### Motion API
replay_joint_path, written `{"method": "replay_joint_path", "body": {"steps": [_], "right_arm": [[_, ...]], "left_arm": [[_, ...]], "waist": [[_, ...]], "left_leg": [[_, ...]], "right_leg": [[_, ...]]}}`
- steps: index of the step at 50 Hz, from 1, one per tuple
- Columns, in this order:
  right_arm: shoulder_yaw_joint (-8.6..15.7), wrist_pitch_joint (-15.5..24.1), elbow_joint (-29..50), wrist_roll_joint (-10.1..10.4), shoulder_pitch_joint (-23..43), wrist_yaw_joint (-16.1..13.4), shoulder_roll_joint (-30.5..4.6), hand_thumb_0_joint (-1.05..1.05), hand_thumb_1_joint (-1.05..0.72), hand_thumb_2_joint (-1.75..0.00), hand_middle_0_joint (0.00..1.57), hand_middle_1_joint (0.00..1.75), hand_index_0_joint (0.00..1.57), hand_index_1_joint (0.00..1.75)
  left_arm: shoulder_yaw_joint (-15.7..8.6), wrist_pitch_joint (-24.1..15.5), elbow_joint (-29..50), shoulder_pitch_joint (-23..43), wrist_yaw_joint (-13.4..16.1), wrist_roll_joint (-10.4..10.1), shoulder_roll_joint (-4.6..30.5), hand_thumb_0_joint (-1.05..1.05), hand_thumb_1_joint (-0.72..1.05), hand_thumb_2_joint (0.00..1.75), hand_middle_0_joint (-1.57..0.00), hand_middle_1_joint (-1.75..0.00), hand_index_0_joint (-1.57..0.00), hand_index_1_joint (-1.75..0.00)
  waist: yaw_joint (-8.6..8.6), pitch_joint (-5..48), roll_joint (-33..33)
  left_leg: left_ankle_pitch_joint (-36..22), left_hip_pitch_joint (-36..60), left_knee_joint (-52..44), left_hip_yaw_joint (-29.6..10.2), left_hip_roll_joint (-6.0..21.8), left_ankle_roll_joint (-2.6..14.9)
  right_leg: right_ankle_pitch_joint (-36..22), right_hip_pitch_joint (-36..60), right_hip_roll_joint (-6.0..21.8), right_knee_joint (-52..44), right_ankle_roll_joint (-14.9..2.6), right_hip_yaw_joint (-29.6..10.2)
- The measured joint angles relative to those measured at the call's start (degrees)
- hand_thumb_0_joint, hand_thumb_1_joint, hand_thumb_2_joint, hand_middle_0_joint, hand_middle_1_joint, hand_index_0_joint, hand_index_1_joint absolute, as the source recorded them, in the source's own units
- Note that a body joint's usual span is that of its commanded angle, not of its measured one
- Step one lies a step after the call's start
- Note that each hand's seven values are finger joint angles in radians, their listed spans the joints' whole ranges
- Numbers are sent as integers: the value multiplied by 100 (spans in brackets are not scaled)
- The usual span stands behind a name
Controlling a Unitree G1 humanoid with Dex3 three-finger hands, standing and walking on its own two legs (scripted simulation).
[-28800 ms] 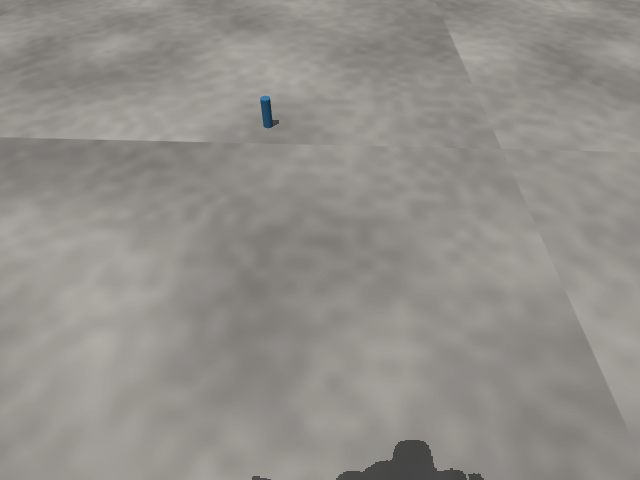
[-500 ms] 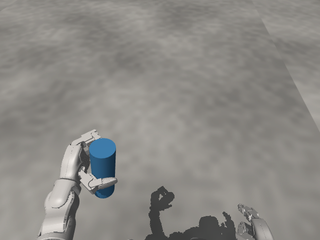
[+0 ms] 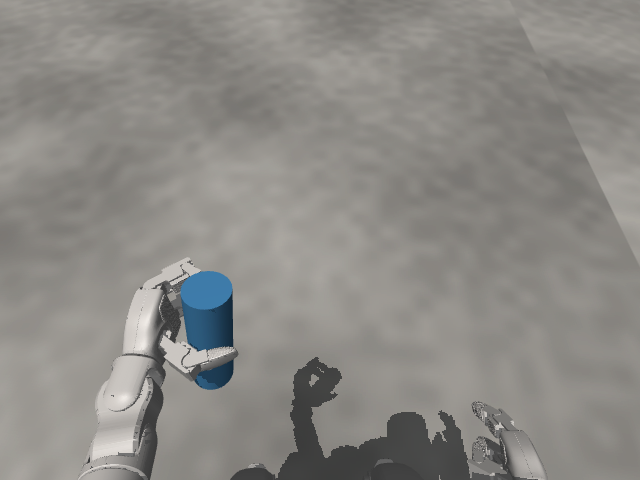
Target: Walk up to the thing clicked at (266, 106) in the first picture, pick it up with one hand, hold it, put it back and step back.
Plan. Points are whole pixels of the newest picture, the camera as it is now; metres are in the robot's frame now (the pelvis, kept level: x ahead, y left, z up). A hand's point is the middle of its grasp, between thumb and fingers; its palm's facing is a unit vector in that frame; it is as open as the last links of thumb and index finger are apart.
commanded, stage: crouch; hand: left
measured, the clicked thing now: (210, 335) +0.29 +0.14 +0.02
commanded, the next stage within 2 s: lower in 1.72 s
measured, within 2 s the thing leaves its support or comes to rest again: neither
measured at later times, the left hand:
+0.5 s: hand (233, 373) +0.32 +0.15 -0.21, palm faces -0.07 -1.00 -0.02, open 9.8 cm
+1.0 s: hand (245, 407) +0.31 +0.15 -0.40, palm faces -0.08 -1.00 -0.04, open 9.8 cm
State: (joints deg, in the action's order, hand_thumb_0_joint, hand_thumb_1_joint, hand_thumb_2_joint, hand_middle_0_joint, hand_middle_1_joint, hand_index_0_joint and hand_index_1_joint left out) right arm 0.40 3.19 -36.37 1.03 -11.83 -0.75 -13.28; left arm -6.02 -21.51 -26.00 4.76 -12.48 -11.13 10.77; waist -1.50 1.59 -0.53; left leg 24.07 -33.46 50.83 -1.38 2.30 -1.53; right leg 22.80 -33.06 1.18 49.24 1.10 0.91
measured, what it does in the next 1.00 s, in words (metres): lowers itself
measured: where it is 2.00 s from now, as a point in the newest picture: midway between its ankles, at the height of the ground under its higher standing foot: outside the picture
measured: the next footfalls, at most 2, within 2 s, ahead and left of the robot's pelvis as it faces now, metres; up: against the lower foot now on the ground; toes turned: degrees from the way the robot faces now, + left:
none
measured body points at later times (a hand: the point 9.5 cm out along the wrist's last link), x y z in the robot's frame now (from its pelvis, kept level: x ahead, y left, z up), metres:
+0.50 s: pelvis -0.03 +0.00 -0.18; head +0.12 +0.01 +0.24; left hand +0.32 +0.20 -0.20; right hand +0.12 -0.26 -0.31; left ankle +0.02 +0.13 -0.70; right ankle +0.02 -0.13 -0.70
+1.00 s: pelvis -0.08 +0.00 -0.36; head +0.11 +0.03 +0.05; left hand +0.31 +0.21 -0.40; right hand +0.08 -0.26 -0.49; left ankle +0.01 +0.13 -0.70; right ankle +0.02 -0.13 -0.70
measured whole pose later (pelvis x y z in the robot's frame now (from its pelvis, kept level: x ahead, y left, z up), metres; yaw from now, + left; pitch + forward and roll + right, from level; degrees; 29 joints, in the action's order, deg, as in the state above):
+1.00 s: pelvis -0.08 +0.00 -0.36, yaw -2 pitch +30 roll -3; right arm 0.1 3.7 -41.6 -5.7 -2.2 6.6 -15.8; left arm -13.1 -47.1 -52.7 26.3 -13.8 -6.3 14.2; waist -3.4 7.4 1.4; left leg 39.6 -120.9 130.0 -6.1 -0.3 -3.1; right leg 37.9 -120.2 0.8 127.6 1.6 0.1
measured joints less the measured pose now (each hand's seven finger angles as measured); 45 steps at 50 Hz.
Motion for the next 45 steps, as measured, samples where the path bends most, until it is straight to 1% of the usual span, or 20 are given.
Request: {"method": "replay_joint_path", "body": {"steps": [3, 7, 13, 17, 21, 26, 33, 38, 41, 45], "right_arm": [[37, 70, 10, -42, 29, 74, -20, 1, -86, -89, 20, 30, 20, 30], [83, 152, 1, -110, 61, 161, -49, 1, -86, -89, 20, 30, 20, 30], [113, 250, 14, -211, 23, 295, -129, 1, -87, -90, 20, 30, 20, 30], [103, 272, -41, -264, 85, 336, -181, 1, -89, -90, 20, 30, 20, 30], [82, 253, -85, -311, 223, 375, -194, 1, -90, -90, 20, 30, 20, 30], [53, 205, -146, -379, 467, 467, -198, 1, -91, -90, 20, 30, 20, 30], [46, 169, -251, -502, 801, 595, -198, 1, -91, -91, 20, 30, 20, 30], [38, 150, -323, -605, 954, 669, -226, 1, -92, -91, 20, 30, 20, 30], [39, 131, -372, -652, 995, 699, -237, 1, -92, -91, 20, 30, 20, 30], [17, 97, -439, -673, 1011, 726, -242, 1, -92, -91, 20, 30, 20, 30]], "left_arm": [[-54, -266, -303, 151, 5, 35, -39, -3, -52, 93, -98, -132, -90, -126], [-175, -718, -745, 369, -30, 54, -54, -3, -52, 93, -98, -131, -89, -126], [-335, -1478, -1280, 596, -166, 83, 17, -3, -54, 94, -99, -133, -91, -127], [-354, -1848, -1499, 740, -243, 72, 85, -2, -57, 94, -101, -134, -92, -128], [-375, -2031, -1627, 922, -275, 101, 122, -2, -58, 94, -102, -134, -94, -129], [-494, -2170, -1727, 1163, -226, 109, 63, -2, -59, 94, -102, -134, -94, -129], [-661, -2397, -2116, 1541, -352, 205, 122, -2, -58, 96, -101, -135, -92, -129], [-819, -2505, -2413, 1819, -299, 264, 174, -1, -58, 98, -100, -135, -91, -130], [-826, -2561, -2512, 1934, -218, 345, 215, -1, -58, 99, -99, -136, -91, -131], [-767, -2593, -2578, 2014, -185, 423, 281, -1, -60, 100, -100, -137, -91, -132]], "waist": [[-17, 35, 35], [-73, 152, 87], [-158, 550, 121], [-176, 766, 79], [-154, 906, 45], [-95, 965, 27], [-43, 923, 95], [-58, 835, 168], [-77, 760, 197], [-124, 664, 208]], "left_leg": [[101, -453, 352, -14, -1, 0], [308, -1256, 1008, -47, -3, -5], [743, -2815, 2304, -106, -21, -35], [1055, -3859, 3235, -162, -40, -54], [1312, -4806, 4073, -196, -49, -71], [1521, -5809, 4952, -238, -61, -88], [1645, -6946, 5990, -305, -101, -123], [1659, -7641, 6698, -363, -145, -152], [1639, -7993, 7080, -397, -180, -163], [1597, -8380, 7501, -429, -215, -161]], "right_leg": [[99, -451, -1, 349, -3, -2], [306, -1251, 0, 1002, -4, 0], [749, -2812, 9, 2310, -4, -6], [1068, -3850, 17, 3243, -6, 0], [1322, -4808, 10, 4088, -11, -15], [1525, -5825, -3, 4972, -23, -33], [1644, -6974, -10, 6015, -27, -48], [1646, -7661, -14, 6704, -21, -54], [1622, -8000, -14, 7067, -7, -59], [1566, -8372, -23, 7460, 16, -70]]}}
